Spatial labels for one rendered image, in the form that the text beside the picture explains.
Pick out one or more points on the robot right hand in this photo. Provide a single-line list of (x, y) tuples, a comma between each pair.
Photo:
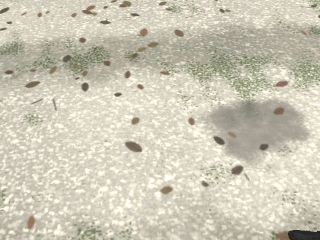
[(303, 235)]

